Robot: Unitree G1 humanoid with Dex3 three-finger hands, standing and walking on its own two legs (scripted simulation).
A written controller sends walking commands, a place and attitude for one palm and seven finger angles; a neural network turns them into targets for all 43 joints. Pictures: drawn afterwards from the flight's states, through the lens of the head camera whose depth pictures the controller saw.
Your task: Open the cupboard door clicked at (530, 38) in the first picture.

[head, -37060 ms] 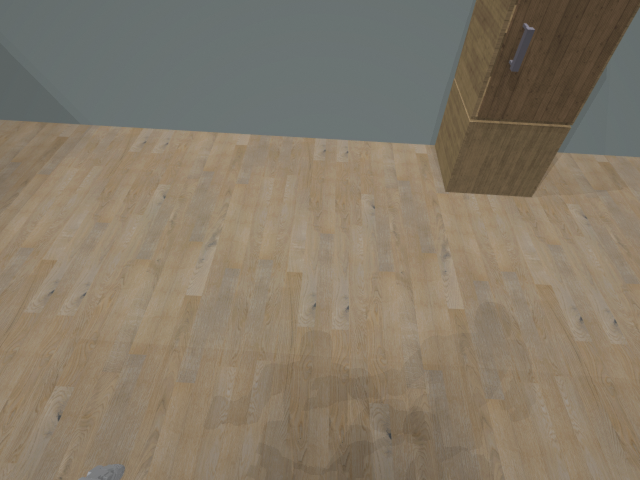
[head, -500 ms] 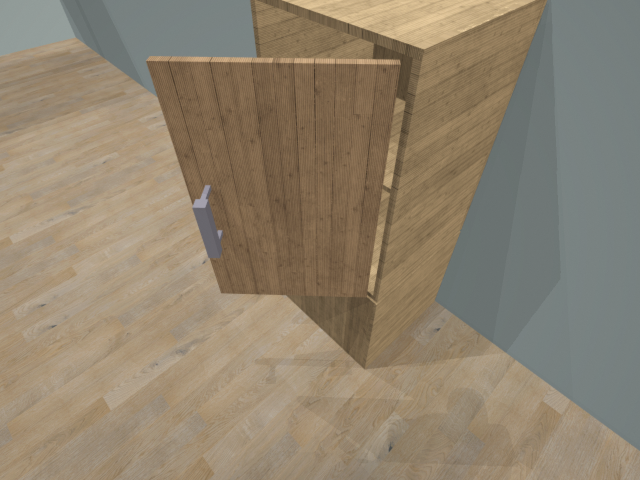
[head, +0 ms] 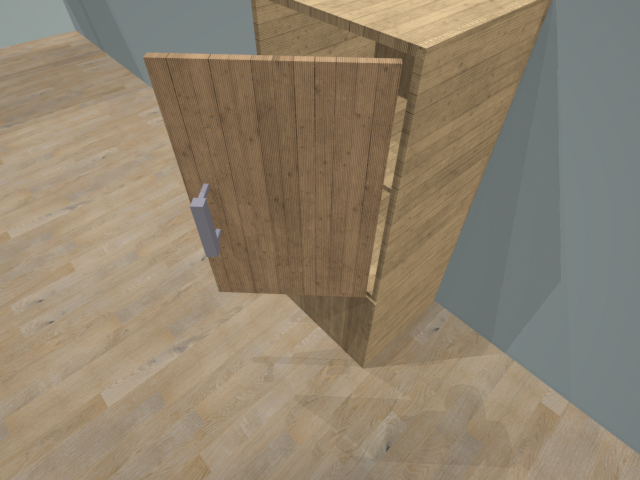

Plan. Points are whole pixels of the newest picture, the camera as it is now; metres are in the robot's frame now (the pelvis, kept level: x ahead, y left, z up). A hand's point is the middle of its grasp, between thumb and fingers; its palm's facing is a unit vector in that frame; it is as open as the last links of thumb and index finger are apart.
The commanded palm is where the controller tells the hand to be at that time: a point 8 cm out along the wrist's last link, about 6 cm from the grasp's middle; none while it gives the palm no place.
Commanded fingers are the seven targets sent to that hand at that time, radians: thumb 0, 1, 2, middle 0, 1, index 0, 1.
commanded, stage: raise the hand with hooked fingers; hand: left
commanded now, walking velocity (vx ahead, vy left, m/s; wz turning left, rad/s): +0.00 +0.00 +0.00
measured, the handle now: (209, 221) +0.58 +0.26 -0.06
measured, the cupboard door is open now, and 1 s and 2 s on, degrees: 45 45 45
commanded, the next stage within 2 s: none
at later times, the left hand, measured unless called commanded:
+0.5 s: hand (193, 455) +0.17 +0.18 -0.07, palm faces -0.01 -1.00 +0.06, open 8.6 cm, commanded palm +0.14 +0.25 -0.07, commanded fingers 0.00 0.39 0.68 -0.24 -0.63 -0.24 -0.63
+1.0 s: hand (138, 425) +0.20 +0.25 -0.06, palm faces +0.04 -1.00 -0.06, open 11.6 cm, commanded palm +0.18 +0.31 -0.06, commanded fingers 0.00 -0.20 0.43 -0.28 -1.00 -0.28 -1.00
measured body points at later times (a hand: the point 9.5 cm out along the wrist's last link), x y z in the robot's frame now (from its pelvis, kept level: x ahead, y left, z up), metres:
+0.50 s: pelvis -0.02 +0.03 -0.10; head +0.02 +0.04 +0.35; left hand +0.17 +0.23 -0.08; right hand +0.23 -0.23 -0.11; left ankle -0.01 +0.15 -0.74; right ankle +0.01 -0.07 -0.74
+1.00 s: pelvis -0.02 +0.05 -0.10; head +0.06 +0.07 +0.34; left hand +0.19 +0.31 -0.06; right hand +0.14 -0.19 -0.19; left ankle -0.01 +0.15 -0.74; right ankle +0.01 -0.07 -0.74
